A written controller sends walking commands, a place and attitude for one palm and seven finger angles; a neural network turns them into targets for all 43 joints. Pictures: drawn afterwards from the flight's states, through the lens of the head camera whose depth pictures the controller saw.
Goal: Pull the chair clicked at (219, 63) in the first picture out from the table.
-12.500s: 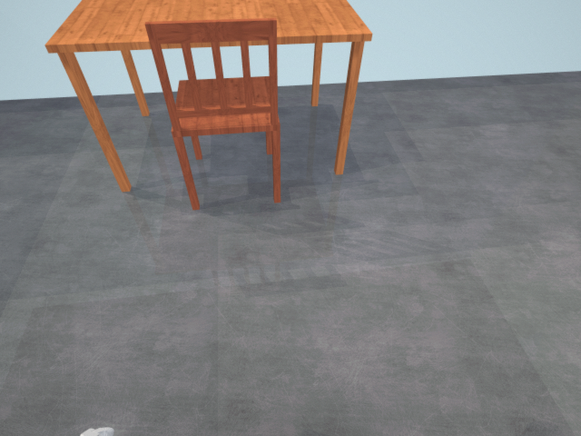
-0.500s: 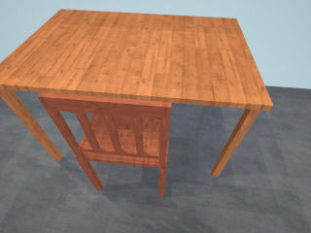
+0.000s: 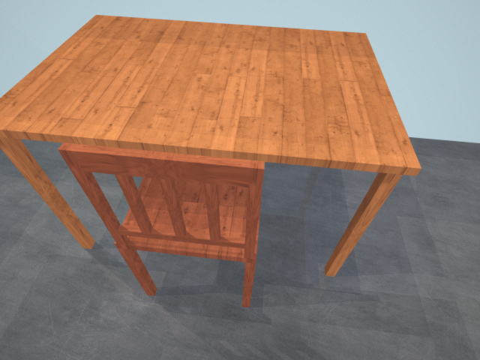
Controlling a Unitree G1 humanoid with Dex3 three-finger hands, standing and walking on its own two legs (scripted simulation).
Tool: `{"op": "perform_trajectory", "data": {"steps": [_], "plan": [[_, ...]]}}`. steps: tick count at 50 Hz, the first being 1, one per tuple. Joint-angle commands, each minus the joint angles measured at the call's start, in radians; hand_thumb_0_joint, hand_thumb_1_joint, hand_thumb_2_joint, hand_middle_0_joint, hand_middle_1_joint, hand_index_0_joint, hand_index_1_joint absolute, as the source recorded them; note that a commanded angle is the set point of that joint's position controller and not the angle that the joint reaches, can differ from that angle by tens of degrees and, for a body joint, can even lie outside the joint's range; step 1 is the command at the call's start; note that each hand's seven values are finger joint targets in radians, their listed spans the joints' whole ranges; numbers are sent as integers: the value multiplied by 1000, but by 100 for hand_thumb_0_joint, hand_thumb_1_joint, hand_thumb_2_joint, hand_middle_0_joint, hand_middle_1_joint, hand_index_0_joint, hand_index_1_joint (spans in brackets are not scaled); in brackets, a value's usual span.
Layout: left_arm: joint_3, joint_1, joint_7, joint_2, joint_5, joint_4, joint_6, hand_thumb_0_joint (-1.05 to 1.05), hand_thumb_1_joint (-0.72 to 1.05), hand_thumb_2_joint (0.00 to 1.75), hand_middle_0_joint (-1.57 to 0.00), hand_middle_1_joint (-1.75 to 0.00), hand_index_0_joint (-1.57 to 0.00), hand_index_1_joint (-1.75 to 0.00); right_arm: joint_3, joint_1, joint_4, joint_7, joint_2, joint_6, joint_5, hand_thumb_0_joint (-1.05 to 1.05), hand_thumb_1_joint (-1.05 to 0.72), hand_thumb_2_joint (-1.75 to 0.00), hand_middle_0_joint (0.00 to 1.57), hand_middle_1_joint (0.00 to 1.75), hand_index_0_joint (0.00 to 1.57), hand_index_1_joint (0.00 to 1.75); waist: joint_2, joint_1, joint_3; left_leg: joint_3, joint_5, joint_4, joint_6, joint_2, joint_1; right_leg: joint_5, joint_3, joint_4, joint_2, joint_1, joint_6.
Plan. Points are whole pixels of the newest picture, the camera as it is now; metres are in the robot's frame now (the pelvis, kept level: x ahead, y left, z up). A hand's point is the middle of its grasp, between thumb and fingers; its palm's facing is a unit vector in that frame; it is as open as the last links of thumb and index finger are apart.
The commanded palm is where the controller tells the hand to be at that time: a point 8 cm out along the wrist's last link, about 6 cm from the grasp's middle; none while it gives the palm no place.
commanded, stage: look again from close up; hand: left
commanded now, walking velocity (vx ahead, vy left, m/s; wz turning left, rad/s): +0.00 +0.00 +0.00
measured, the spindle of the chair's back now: (174, 208) +0.46 +0.20 -0.12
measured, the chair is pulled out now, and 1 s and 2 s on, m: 0.00 0.00 0.00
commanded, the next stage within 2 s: raise the hand toward the chair's back in 0.46 s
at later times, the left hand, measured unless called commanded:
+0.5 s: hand out of the picture -0.02 +0.15 -0.18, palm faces +0.04 -0.99 -0.17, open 7.4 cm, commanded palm none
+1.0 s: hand out of the picture +0.13 +0.14 -0.07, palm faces -0.03 -1.00 +0.03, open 9.3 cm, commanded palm +0.11 +0.21 -0.06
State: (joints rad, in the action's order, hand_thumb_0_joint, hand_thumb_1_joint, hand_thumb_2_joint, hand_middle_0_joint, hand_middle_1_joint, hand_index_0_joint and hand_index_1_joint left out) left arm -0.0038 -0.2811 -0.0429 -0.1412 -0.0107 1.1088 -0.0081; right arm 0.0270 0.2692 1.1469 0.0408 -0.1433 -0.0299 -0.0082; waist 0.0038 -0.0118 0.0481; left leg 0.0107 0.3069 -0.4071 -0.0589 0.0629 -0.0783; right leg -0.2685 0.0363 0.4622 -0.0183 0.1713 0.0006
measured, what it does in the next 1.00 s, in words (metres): lowers itself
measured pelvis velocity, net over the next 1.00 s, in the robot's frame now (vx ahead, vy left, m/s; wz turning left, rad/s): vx -0.05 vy -0.03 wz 0.00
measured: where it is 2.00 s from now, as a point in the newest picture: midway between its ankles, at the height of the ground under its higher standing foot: outside the picture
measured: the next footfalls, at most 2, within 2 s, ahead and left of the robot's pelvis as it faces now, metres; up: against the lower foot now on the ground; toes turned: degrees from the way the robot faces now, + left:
none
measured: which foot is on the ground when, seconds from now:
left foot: down 0.00-1.00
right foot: down 0.00-1.00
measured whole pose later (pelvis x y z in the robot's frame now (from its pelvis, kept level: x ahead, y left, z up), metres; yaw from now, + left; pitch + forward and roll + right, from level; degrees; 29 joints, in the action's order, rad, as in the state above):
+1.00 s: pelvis -0.05 -0.03 -0.09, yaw +0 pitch +12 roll +0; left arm 0.10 -0.46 0.30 -0.17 0.21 0.14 -0.52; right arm -0.08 0.13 0.44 -0.01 -0.28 -0.22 0.02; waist 0.06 0.00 -0.16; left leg 0.02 0.57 -1.14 -0.02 0.02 -0.79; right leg -0.48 0.06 1.13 0.00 0.86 -0.05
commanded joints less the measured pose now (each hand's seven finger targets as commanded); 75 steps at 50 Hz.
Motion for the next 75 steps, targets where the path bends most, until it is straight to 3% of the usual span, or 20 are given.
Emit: {"op": "perform_trajectory", "data": {"steps": [1, 27, 28, 29, 30, 31, 32, 34, 36, 38, 39, 40, 41, 43, 46, 51, 55, 63, 65, 75], "plan": [[12, -83, -3, -88, 4, -21, -15, 0, 90, 90, -20, -30, -20, -30, -18, 79, -18, 6, -89, -16, 2, 0, -90, -90, 20, 30, 20, 30, -11, 3, 18, -101, -321, 69, 12, -144, -83, 253, -86, -47, -96, -41, -43], [9, -117, -3, -67, 3, -11, -20, 0, 90, 90, -20, -30, -20, -30, -15, 109, -4, 6, -55, -16, 4, 0, -90, -90, 20, 30, 20, 30, 12, 2, 37, -100, -261, 79, 13, -139, -100, 234, -94, -64, -96, -23, -48], [14, -162, -42, -112, -12, 26, -48, 0, 90, 90, -20, -30, -20, -30, -25, 3, -81, -3, -106, -23, 15, 0, -90, -90, 20, 30, 20, 30, 47, -25, -9, -56, -494, -122, 45, -161, -137, 694, -100, -11, -133, -31, -24], [64, 562, -24, -283, 199, -1528, -247, 0, 88, 89, -20, -30, -20, -30, -54, 53, -436, 32, -302, -173, 41, 0, -90, -90, 20, 30, 20, 30, -187, 104, -480, -62, -546, -13, 47, -78, 97, 443, -42, 51, -36, -81, -21], [158, 456, -86, -351, 163, -1477, -220, 0, 85, 88, -20, -29, -20, -29, -22, -57, -375, 65, -199, -251, 48, 0, -90, -90, 20, 30, 20, 30, -242, 62, -402, -10, -488, -7, 56, -112, 111, 151, -31, 100, 2, 8, -20], [-31, -27, -89, -42, 135, -1140, -72, 0, 83, 87, -19, -29, -19, -29, -32, -36, -403, 50, -159, -301, 40, 0, -90, -90, 20, 30, 20, 30, -198, 49, -265, -46, -488, 23, 69, -122, -17, -3, 33, 131, 13, 116, -29], [-115, -87, -83, 100, 173, -1035, -16, 0, 81, 86, -19, -29, -19, -29, -34, -26, -368, 47, -170, -317, 63, 0, -90, -90, 20, 30, 20, 30, -84, 56, -116, -75, -386, -5, 73, -102, -118, 4, 51, 127, 3, 171, -20], [-48, 12, -54, -10, 176, -1157, -116, 0, 76, 84, -19, -28, -19, -28, -65, -38, -451, 43, -245, -343, 40, 0, -90, -90, 20, 30, 20, 30, 13, 82, -76, -89, -154, -115, 54, -76, -244, 18, 55, 87, 4, 227, -17], [-31, -55, 3, 19, 164, -1049, -219, 0, 71, 82, -18, -27, -18, -27, -81, -37, -516, 25, -240, -346, 16, 0, -90, -90, 20, 30, 20, 30, 208, 78, -90, -76, -60, -225, 49, -49, -371, -85, 60, 136, 7, 338, -18], [6, -292, 109, 67, 206, -915, -353, 0, 67, 80, -18, -26, -18, -26, -99, -85, -591, 2, -229, -348, 10, 0, -90, -90, 20, 30, 20, 30, 306, 2, -100, -50, 4, -320, 62, -42, -530, -164, 53, 227, 8, 411, -23], [59, -384, 173, 39, 231, -917, -430, 0, 64, 79, -17, -26, -17, -26, -111, -103, -625, -14, -225, -339, 11, 0, -90, -90, 20, 30, 20, 30, 300, -30, -133, -31, 6, -358, 71, -34, -588, -143, 39, 266, 7, 398, -27], [145, -437, 242, -36, 242, -869, -497, 0, 62, 78, -17, -26, -17, -26, -120, -105, -644, -38, -229, -323, 19, 0, -90, -90, 20, 30, 20, 30, 182, -58, -150, -19, -23, -393, 86, -25, -616, -83, 18, 317, 2, 384, -45], [153, -409, 310, -53, 248, -909, -575, 0, 60, 77, -17, -25, -17, -25, -121, -133, -684, -58, -230, -310, 15, 0, -90, -90, 20, 30, 20, 30, 88, -50, -171, -8, -35, -439, 90, -16, -643, -34, 8, 367, -2, 393, -53], [240, -390, 374, -151, 227, -912, -650, 0, 55, 75, -16, -25, -16, -25, -134, -168, -743, -71, -225, -282, 21, 0, -90, -90, 20, 30, 20, 30, 70, -63, -224, 9, -23, -513, 74, -15, -738, -12, -25, 446, -5, 423, -54], [233, -269, 367, -162, 262, -1120, -598, 0, 48, 72, -16, -23, -16, -23, -123, -193, -843, -60, -224, -224, 28, 0, -90, -90, 20, 30, 20, 30, -40, -69, -296, 19, 52, -547, 59, -8, -789, -120, -70, 478, -3, 457, -50], [199, -18, 280, -181, 261, -1457, -628, 0, 36, 67, -15, -22, -15, -22, -108, -110, -841, -20, -208, -215, 22, 0, -90, -90, 20, 30, 20, 30, -101, 34, -389, -36, 59, -636, 34, -47, -751, -148, -82, 501, 19, 570, -40], [88, 31, 350, -152, 264, -1416, -631, 0, 27, 63, -14, -20, -14, -20, -80, -94, -792, 4, -226, -244, 24, 0, -90, -90, 20, 30, 20, 30, -93, 102, -343, -63, 93, -693, 22, -57, -783, -188, -74, 500, 28, 655, -36], [257, -113, 386, -223, 319, -1294, -384, 0, 8, 55, -12, -17, -12, -17, -77, -125, -790, 26, -201, -233, 55, 0, -90, -90, 20, 30, 20, 30, 13, 6, -462, -52, 43, -627, 26, -44, -819, -182, -78, 441, 4, 441, -14], [295, -127, 353, -231, 328, -1276, -380, 0, 4, 53, -11, -16, -11, -16, -75, -138, -784, 28, -190, -228, 47, 0, -90, -90, 20, 30, 20, 30, 39, -12, -449, -57, 18, -619, 31, -46, -827, -156, -70, 452, 7, 422, -17], [227, -100, 340, -206, 293, -1252, -501, 0, -20, 43, -9, -13, -9, -13, -86, -91, -767, 21, -216, -247, 41, 0, -90, -90, 20, 30, 20, 30, -9, 23, -370, -57, 27, -584, 32, -49, -787, -141, -21, 479, 11, 526, -29]]}}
